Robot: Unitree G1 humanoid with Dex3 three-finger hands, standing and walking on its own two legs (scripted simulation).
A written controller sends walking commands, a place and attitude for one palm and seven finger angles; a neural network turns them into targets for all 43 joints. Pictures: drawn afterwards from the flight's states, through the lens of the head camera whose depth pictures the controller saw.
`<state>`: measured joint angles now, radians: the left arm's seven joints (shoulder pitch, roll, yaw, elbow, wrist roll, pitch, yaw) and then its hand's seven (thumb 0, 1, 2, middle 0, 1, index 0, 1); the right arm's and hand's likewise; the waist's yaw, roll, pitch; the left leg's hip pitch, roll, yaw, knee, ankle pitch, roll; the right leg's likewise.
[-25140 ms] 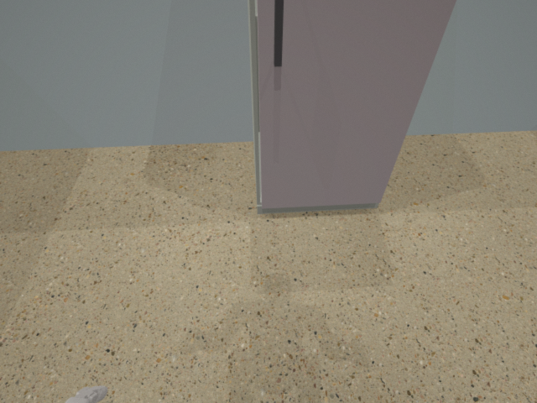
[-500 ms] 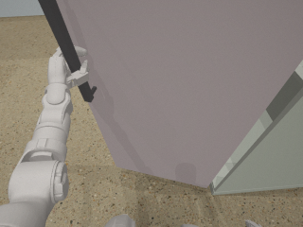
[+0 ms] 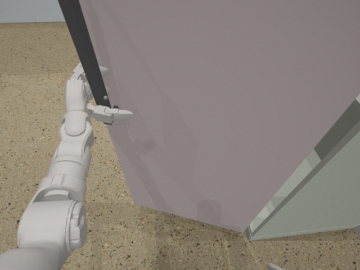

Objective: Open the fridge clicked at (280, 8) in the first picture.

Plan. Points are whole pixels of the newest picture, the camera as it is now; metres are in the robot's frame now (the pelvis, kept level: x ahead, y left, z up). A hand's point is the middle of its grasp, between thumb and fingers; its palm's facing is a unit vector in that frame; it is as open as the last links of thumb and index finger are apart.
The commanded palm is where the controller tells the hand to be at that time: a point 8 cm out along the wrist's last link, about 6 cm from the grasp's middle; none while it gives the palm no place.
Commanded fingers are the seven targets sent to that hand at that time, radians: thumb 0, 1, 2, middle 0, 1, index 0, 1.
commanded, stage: loosen the grip on the handle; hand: left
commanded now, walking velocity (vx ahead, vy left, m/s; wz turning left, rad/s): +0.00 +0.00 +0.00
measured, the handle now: (94, 57) +0.49 +0.19 +0.22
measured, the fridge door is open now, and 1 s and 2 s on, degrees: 69 68 68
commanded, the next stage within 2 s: slip the hand off the handle in 0.16 s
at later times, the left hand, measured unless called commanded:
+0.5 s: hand (82, 92) +0.47 +0.23 +0.15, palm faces +0.27 -0.95 -0.14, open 14.6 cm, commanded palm +0.43 +0.28 +0.14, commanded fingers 0.00 -0.55 0.20 -0.25 -1.15 -0.25 -1.15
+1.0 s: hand (60, 96) +0.46 +0.28 +0.14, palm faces +0.22 -0.97 -0.12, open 14.7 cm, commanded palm +0.41 +0.32 +0.14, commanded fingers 0.00 -0.55 0.20 -0.25 -1.15 -0.25 -1.15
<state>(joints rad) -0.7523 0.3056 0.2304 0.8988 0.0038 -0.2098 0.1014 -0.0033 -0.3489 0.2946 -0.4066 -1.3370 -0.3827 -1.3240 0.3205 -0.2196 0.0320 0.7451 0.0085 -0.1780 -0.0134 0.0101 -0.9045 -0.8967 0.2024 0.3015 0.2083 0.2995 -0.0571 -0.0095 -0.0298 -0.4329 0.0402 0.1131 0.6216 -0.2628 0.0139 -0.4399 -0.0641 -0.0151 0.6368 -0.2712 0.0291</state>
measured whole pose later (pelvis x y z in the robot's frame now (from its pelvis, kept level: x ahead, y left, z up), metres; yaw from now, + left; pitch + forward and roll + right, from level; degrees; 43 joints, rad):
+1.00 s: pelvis +0.03 +0.00 +0.00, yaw +0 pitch +9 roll -1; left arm -0.64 0.55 0.45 0.89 -0.10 -0.27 -0.23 -0.01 -0.55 0.20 -0.26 -1.15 -0.26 -1.15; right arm 0.38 -0.27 0.00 0.67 0.03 -0.03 -0.06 0.01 -0.91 -0.90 0.20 0.30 0.21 0.30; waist -0.06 0.01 -0.08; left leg -0.52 0.07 0.09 0.69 -0.33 0.00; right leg -0.50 -0.03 -0.03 0.65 -0.31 0.03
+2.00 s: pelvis +0.02 -0.02 +0.00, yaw +1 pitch +4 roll -1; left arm -0.31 0.50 0.48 0.56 -0.21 -0.16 -0.30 -0.01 -0.55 0.20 -0.26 -1.15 -0.26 -1.15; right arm 0.31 -0.29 0.02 0.67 0.04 -0.16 -0.11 0.01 -0.90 -0.90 0.20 0.30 0.21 0.30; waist -0.01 0.02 -0.06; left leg -0.44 0.07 0.06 0.67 -0.31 -0.01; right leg -0.41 -0.03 -0.06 0.65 -0.31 0.01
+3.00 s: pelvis +0.05 -0.01 +0.02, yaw +1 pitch -3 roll +0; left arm 0.31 0.36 0.35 -0.25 -0.07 -0.07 0.11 0.00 0.23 0.57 -0.23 -0.69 -0.23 -0.70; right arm 0.23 -0.24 0.02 0.69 0.00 -0.18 -0.09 0.01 -0.90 -0.90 0.20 0.30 0.21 0.30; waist 0.06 0.04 0.00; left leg -0.14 0.04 0.08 0.46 -0.27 0.00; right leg -0.12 -0.06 -0.05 0.45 -0.27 0.03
